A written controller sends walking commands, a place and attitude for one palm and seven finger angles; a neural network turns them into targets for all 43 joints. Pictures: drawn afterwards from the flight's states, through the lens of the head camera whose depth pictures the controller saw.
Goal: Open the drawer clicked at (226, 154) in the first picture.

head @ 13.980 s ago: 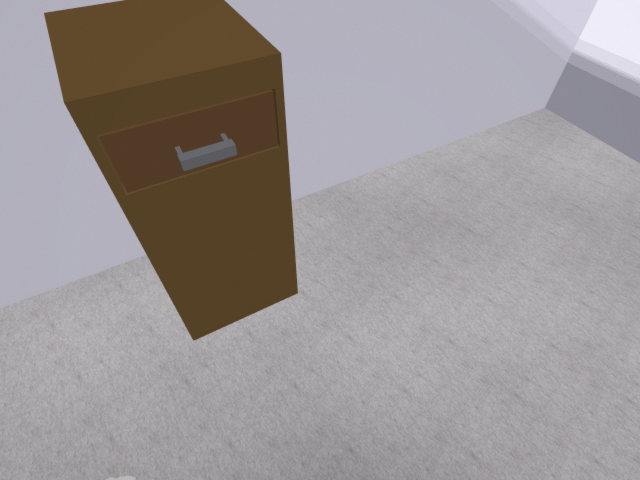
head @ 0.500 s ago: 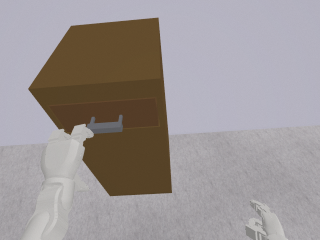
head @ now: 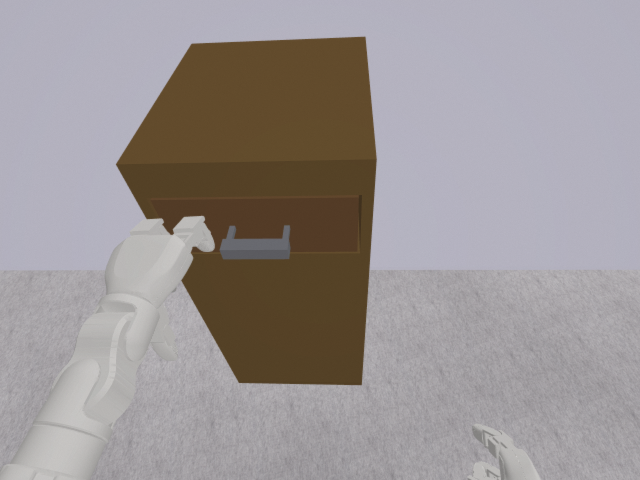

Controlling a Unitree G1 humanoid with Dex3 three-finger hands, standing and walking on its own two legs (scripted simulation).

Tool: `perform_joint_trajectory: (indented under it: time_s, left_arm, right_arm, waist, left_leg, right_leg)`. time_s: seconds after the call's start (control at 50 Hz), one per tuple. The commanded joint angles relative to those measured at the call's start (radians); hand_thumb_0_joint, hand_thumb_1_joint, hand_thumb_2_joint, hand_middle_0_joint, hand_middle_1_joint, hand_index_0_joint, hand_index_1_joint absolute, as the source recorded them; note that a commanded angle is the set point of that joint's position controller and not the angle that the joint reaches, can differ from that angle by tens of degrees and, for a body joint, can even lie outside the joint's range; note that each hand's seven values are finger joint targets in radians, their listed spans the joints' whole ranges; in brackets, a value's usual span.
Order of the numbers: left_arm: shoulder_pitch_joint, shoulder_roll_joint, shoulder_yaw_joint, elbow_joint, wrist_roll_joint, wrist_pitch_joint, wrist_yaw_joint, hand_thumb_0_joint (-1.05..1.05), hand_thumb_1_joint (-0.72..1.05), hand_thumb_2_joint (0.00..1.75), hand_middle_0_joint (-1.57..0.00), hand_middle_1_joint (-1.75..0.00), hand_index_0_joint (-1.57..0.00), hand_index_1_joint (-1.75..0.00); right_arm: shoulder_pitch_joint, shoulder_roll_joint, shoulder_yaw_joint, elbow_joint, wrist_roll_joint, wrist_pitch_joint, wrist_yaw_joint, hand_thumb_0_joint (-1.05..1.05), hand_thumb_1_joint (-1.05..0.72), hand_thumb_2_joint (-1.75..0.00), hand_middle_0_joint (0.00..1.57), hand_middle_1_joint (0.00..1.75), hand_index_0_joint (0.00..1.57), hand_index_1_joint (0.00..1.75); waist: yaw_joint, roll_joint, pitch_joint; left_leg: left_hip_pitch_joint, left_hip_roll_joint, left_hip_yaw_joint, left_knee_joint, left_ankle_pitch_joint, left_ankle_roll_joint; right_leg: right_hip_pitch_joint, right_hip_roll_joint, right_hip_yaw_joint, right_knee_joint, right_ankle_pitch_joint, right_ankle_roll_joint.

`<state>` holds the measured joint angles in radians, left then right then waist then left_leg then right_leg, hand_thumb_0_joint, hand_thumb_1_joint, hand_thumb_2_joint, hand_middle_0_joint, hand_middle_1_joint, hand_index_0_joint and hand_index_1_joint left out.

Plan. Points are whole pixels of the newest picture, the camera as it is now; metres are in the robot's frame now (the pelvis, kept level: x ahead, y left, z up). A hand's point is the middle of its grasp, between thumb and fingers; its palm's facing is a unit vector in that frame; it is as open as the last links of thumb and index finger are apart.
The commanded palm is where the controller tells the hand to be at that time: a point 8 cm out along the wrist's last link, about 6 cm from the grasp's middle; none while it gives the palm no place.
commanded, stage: raise the hand with hooked fingers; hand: left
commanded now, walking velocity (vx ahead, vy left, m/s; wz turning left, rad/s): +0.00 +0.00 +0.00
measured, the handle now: (257, 239) +0.49 +0.19 -0.03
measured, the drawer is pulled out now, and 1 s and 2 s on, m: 0.00 0.00 0.00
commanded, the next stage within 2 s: move the hooked fingers above the handle in 0.16 s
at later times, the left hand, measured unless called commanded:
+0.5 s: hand (197, 281) +0.32 +0.21 +0.08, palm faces +0.02 -0.06 -1.00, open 13.8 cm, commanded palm +0.30 +0.22 +0.14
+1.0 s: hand (212, 256) +0.37 +0.21 +0.06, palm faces +0.04 -0.04 -1.00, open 13.8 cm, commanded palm +0.35 +0.22 +0.12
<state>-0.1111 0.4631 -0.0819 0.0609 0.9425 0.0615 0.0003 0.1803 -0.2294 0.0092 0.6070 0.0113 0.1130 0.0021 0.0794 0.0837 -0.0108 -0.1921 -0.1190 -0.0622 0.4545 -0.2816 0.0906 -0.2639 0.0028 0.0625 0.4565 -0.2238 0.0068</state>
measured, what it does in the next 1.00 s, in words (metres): stands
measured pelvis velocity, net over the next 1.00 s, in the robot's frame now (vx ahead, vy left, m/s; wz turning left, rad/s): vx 0.01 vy -0.05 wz -0.01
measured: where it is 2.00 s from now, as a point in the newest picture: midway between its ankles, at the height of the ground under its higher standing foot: outside the picture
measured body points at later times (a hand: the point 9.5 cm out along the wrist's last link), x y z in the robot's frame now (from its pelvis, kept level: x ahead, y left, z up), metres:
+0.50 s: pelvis +0.00 -0.03 +0.00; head +0.03 -0.06 +0.45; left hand +0.32 +0.21 +0.13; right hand +0.19 -0.25 -0.11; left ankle -0.03 +0.06 -0.74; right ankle +0.01 -0.14 -0.74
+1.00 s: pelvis +0.01 -0.05 -0.01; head +0.05 -0.07 +0.44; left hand +0.37 +0.21 +0.12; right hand +0.15 -0.30 -0.14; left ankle -0.03 +0.06 -0.74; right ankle +0.01 -0.14 -0.74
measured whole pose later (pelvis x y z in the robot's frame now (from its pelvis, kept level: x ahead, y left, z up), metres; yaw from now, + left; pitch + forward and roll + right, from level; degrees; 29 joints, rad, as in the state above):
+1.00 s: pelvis +0.01 -0.05 -0.01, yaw -1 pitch +8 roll +0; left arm -0.33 0.49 -0.01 0.41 0.98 -0.06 0.17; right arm 0.20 -0.25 -0.04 0.64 0.03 0.11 -0.06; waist 0.04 0.06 -0.06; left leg -0.36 -0.07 -0.07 0.56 -0.34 0.03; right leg -0.45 0.06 0.05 0.58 -0.27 -0.04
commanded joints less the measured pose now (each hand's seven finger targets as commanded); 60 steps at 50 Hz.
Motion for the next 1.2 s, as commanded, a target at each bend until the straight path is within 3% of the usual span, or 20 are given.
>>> perform_joint_trajectory:
  time_s: [0.0,0.06,0.1,0.16,0.22,0.28,0.32,0.4,0.5,0.54,0.7,0.82,0.84,0.9,0.92,1.04,1.06,1.1,1.12,1.18]
  left_arm:
    - [-0.31,0.252,0.195,-0.291,0.009,-0.082,0.103,0.0,-0.5,0.3,-0.3,-1.2,-0.3,-1.2]
    - [-0.293,0.235,0.201,-0.274,0.0,-0.09,0.152,0.0,-0.5,0.3,-0.3,-1.2,-0.3,-1.2]
    - [-0.279,0.218,0.19,-0.231,-0.003,-0.065,0.164,0.0,-0.5,0.3,-0.3,-1.2,-0.3,-1.2]
    - [-0.266,0.169,0.131,-0.183,-0.009,-0.022,0.156,0.0,-0.5,0.3,-0.3,-1.2,-0.3,-1.2]
    - [-0.249,0.14,0.084,-0.171,-0.008,0.015,0.123,0.0,-0.5,0.3,-0.3,-1.2,-0.3,-1.2]
    - [-0.304,0.174,0.088,-0.169,0.003,0.018,0.098,0.0,-0.5,0.3,-0.3,-1.2,-0.3,-1.2]
    - [-0.342,0.197,0.107,-0.161,0.015,-0.003,0.096,0.0,-0.5,0.3,-0.3,-1.2,-0.3,-1.2]
    - [-0.354,0.289,0.21,-0.097,0.015,-0.046,0.121,0.0,-0.5,0.3,-0.3,-1.2,-0.3,-1.2]
    - [-0.352,0.288,0.228,-0.033,0.008,-0.064,0.15,0.0,-0.5,0.3,-0.3,-1.2,-0.3,-1.2]
    - [-0.38,0.245,0.18,-0.001,0.006,-0.059,0.148,0.0,-0.5,0.3,-0.3,-1.2,-0.3,-1.2]
    - [-0.462,0.245,0.14,0.036,-0.005,-0.087,0.108,0.0,-0.5,0.3,-0.3,-1.2,-0.3,-1.2]
    - [-0.502,0.323,0.227,0.059,0.017,-0.153,0.17,0.0,-0.5,0.3,-0.3,-1.2,-0.3,-1.2]
    - [-0.493,0.307,0.223,0.087,0.017,-0.149,0.183,0.0,-0.5,0.3,-0.3,-1.2,-0.3,-1.2]
    - [-0.502,0.343,0.26,0.187,0.024,-0.12,0.215,0.0,-0.5,0.3,-0.3,-1.2,-0.3,-1.2]
    - [-0.52,0.308,0.222,0.2,0.026,-0.106,0.219,0.0,-0.5,0.3,-0.3,-1.2,-0.3,-1.2]
    - [-0.509,0.271,0.166,0.23,0.031,-0.053,0.192,0.0,-0.5,0.3,-0.3,-1.2,-0.3,-1.2]
    - [-0.528,0.234,0.129,0.236,0.024,-0.052,0.179,0.0,-0.5,0.3,-0.3,-1.2,-0.3,-1.2]
    - [-0.576,0.21,0.098,0.221,0.021,-0.067,0.161,0.0,-0.5,0.3,-0.3,-1.2,-0.3,-1.2]
    - [-0.596,0.234,0.114,0.222,0.024,-0.078,0.16,0.0,-0.5,0.3,-0.3,-1.2,-0.3,-1.2]
    - [-0.671,0.226,0.102,0.198,0.043,-0.117,0.175,0.0,-0.5,0.3,-0.3,-1.2,-0.3,-1.2]
  right_arm:
    - [-0.113,-0.126,-0.05,-0.141,-0.011,-0.054,-0.004,0.0,-0.9,-0.9,0.2,0.3,0.2,0.3]
    - [-0.103,-0.12,-0.058,-0.123,-0.008,-0.059,-0.001,0.0,-0.9,-0.9,0.2,0.3,0.2,0.3]
    - [-0.102,-0.123,-0.061,-0.112,0.0,-0.053,0.003,0.0,-0.9,-0.9,0.2,0.3,0.2,0.3]
    - [-0.106,-0.13,-0.063,-0.11,0.007,-0.046,0.001,0.0,-0.9,-0.9,0.2,0.3,0.2,0.3]
    - [-0.115,-0.133,-0.059,-0.123,0.011,-0.039,0.0,0.0,-0.9,-0.9,0.2,0.3,0.2,0.3]
    - [-0.122,-0.138,-0.055,-0.127,0.005,-0.031,-0.011,0.0,-0.9,-0.9,0.2,0.3,0.2,0.3]
    - [-0.122,-0.133,-0.049,-0.127,0.002,-0.035,-0.018,0.0,-0.9,-0.9,0.2,0.3,0.2,0.3]
    - [-0.118,-0.128,-0.047,-0.118,0.0,-0.033,-0.038,0.0,-0.9,-0.9,0.2,0.3,0.2,0.3]
    - [-0.116,-0.118,-0.051,-0.118,0.006,-0.033,-0.046,0.0,-0.9,-0.9,0.2,0.3,0.2,0.3]
    - [-0.113,-0.119,-0.053,-0.116,0.01,-0.036,-0.048,0.0,-0.9,-0.9,0.2,0.3,0.2,0.3]
    - [-0.083,-0.138,-0.066,-0.12,0.006,-0.04,-0.064,0.0,-0.9,-0.9,0.2,0.3,0.2,0.3]
    - [-0.047,-0.132,-0.078,-0.103,0.003,-0.047,-0.07,0.0,-0.9,-0.9,0.2,0.3,0.2,0.3]
    - [-0.045,-0.129,-0.079,-0.101,0.006,-0.046,-0.07,0.0,-0.9,-0.9,0.2,0.3,0.2,0.3]
    - [-0.032,-0.136,-0.079,-0.088,0.012,-0.038,-0.07,0.0,-0.9,-0.9,0.2,0.3,0.2,0.3]
    - [-0.036,-0.131,-0.077,-0.095,0.015,-0.039,-0.069,0.0,-0.9,-0.9,0.2,0.3,0.2,0.3]
    - [-0.015,-0.147,-0.084,-0.103,0.018,-0.03,-0.062,0.0,-0.9,-0.9,0.2,0.3,0.2,0.3]
    - [-0.012,-0.149,-0.084,-0.104,0.02,-0.03,-0.063,0.0,-0.9,-0.9,0.2,0.3,0.2,0.3]
    - [0.0,-0.153,-0.085,-0.104,0.016,-0.032,-0.065,0.0,-0.9,-0.9,0.2,0.3,0.2,0.3]
    - [0.006,-0.153,-0.086,-0.101,0.018,-0.032,-0.066,0.0,-0.9,-0.9,0.2,0.3,0.2,0.3]
    - [0.025,-0.148,-0.089,-0.093,0.011,-0.037,-0.066,0.0,-0.9,-0.9,0.2,0.3,0.2,0.3]
  waist:
    - [0.019,0.012,-0.278]
    - [0.02,0.025,-0.287]
    - [0.01,-0.004,-0.268]
    - [-0.004,-0.031,-0.234]
    - [-0.008,-0.044,-0.254]
    - [-0.021,-0.078,-0.252]
    - [-0.014,-0.076,-0.266]
    - [0.002,-0.077,-0.259]
    - [0.006,-0.056,-0.276]
    - [-0.013,-0.057,-0.259]
    - [-0.042,-0.105,-0.313]
    - [-0.018,-0.055,-0.384]
    - [-0.02,-0.074,-0.367]
    - [-0.017,-0.1,-0.339]
    - [-0.022,-0.097,-0.33]
    - [-0.04,-0.074,-0.386]
    - [-0.054,-0.107,-0.374]
    - [-0.068,-0.112,-0.375]
    - [-0.067,-0.107,-0.366]
    - [-0.07,-0.062,-0.389]
  left_leg:
    - [0.074,0.124,-0.078,-0.06,0.52,-0.141]
    - [0.079,0.112,-0.065,-0.045,0.561,-0.143]
    - [0.057,0.11,-0.055,-0.049,0.53,-0.145]
    - [0.032,0.104,-0.034,-0.058,0.473,-0.136]
    - [0.027,0.098,-0.019,-0.058,0.439,-0.124]
    - [0.014,0.094,-0.005,-0.056,0.396,-0.106]
    - [0.005,0.086,-0.001,-0.053,0.369,-0.096]
    - [-0.04,0.071,0.016,-0.048,0.331,-0.078]
    - [-0.083,0.054,0.036,-0.032,0.326,-0.069]
    - [-0.087,0.055,0.044,-0.02,0.302,-0.062]
    - [-0.123,0.045,0.056,0.03,0.268,-0.044]
    - [-0.146,0.042,0.046,0.059,0.304,-0.045]
    - [-0.156,0.044,0.048,0.063,0.302,-0.045]
    - [-0.215,0.044,0.052,0.054,0.268,-0.051]
    - [-0.213,0.047,0.058,0.055,0.26,-0.05]
    - [-0.18,0.056,0.06,0.073,0.32,-0.05]
    - [-0.175,0.059,0.063,0.077,0.314,-0.045]
    - [-0.161,0.062,0.053,0.079,0.319,-0.045]
    - [-0.153,0.065,0.047,0.082,0.318,-0.045]
    - [-0.116,0.067,0.031,0.094,0.343,-0.054]
  right_leg:
    - [0.124,0.03,-0.072,0.007,0.156,-0.071]
    - [0.117,0.03,-0.069,0.005,0.192,-0.073]
    - [0.109,0.032,-0.073,0.001,0.18,-0.072]
    - [0.1,0.028,-0.079,-0.007,0.175,-0.068]
    - [0.123,0.026,-0.079,-0.008,0.171,-0.069]
    - [0.132,0.025,-0.077,-0.014,0.174,-0.066]
    - [0.142,0.024,-0.071,-0.011,0.167,-0.068]
    - [0.174,0.023,-0.05,-0.011,0.188,-0.066]
    - [0.197,0.018,-0.031,0.002,0.232,-0.062]
    - [0.159,0.017,-0.035,0.002,0.22,-0.058]
    - [0.153,0.006,-0.017,0.027,0.255,-0.042]
    - [0.156,0.005,-0.01,0.071,0.292,-0.049]
    - [0.144,0.006,-0.011,0.073,0.297,-0.047]
    - [0.136,0.011,-0.012,0.075,0.255,-0.048]
    - [0.123,0.008,-0.014,0.075,0.248,-0.046]
    - [0.121,0.014,-0.025,0.096,0.304,-0.049]
    - [0.107,0.013,-0.027,0.091,0.306,-0.044]
    - [0.078,0.017,-0.036,0.092,0.281,-0.046]
    - [0.06,0.019,-0.037,0.092,0.267,-0.049]
    - [0.009,0.023,-0.047,0.107,0.238,-0.056]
